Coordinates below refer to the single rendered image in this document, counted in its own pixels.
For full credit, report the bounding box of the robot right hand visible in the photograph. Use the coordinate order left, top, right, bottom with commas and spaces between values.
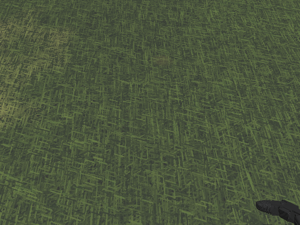
256, 200, 300, 225

